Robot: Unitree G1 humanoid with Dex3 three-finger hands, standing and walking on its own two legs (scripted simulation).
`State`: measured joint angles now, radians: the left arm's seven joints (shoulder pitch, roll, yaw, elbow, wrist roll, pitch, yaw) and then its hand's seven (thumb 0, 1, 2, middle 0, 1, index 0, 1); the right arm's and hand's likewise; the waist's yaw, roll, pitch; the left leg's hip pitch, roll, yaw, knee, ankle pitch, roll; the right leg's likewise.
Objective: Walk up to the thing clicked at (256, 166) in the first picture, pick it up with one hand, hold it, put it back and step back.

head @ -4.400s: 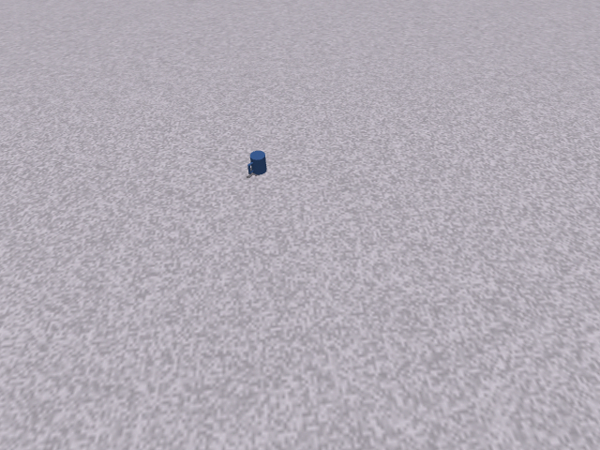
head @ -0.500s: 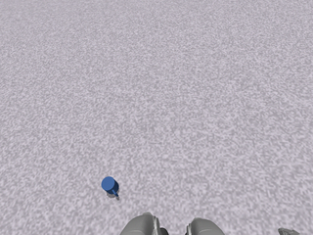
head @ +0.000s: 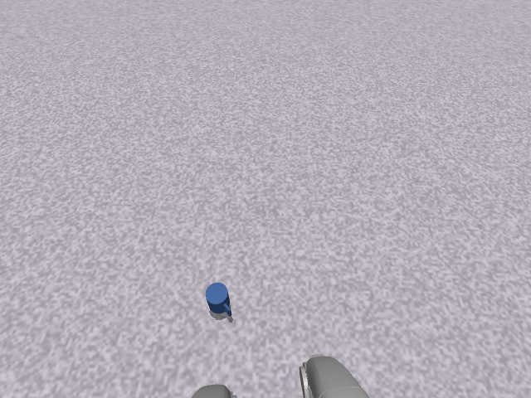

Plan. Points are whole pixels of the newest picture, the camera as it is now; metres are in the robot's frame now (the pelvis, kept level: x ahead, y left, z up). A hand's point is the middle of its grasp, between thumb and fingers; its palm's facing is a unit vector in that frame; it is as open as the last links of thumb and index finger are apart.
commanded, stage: walk up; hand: left
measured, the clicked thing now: (220, 301) +0.51 +0.17 -0.68
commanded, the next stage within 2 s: stand in 1.62 s
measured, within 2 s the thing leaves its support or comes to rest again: neither
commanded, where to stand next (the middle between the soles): +0.12 -0.03 m, yaw -4 degrees
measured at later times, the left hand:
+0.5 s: hand (138, 393) +0.16 +0.22 -0.12, palm faces -0.16 -0.91 -0.39, open 7.4 cm
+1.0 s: hand out of the picture +0.14 +0.22 -0.11, palm faces -0.08 -0.92 -0.37, open 7.4 cm
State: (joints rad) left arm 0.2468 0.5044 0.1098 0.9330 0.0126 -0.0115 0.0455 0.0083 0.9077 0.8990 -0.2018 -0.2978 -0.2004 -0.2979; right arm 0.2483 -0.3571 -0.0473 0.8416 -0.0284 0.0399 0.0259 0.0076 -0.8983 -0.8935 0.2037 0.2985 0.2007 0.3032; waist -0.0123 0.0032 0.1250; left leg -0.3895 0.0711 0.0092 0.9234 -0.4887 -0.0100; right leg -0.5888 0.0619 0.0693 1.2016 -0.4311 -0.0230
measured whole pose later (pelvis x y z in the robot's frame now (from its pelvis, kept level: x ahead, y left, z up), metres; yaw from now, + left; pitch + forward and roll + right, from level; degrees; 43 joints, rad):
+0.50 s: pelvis +0.01 -0.03 +0.02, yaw -7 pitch -3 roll -1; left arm 0.15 0.38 0.05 0.93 0.01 -0.04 -0.01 0.01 0.91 0.90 -0.20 -0.30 -0.20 -0.30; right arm 0.29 -0.46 -0.05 0.93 0.01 -0.01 -0.02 0.01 -0.90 -0.89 0.20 0.30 0.20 0.30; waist -0.04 0.03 0.11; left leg -0.40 0.06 -0.05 0.96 -0.52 0.02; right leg -0.34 0.00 0.00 0.73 -0.34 0.00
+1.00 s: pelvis +0.01 -0.03 +0.04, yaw -5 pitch -2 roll +0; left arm 0.03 0.37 0.02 1.12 0.00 -0.01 0.00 0.01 0.91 0.90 -0.20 -0.30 -0.20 -0.30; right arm 0.07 -0.38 -0.02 1.08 0.00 0.00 0.02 0.01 -0.90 -0.89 0.20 0.30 0.20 0.30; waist 0.00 0.01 0.10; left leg -0.30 0.01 -0.02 0.59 -0.26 -0.01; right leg -0.29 -0.05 0.00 0.59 -0.28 0.03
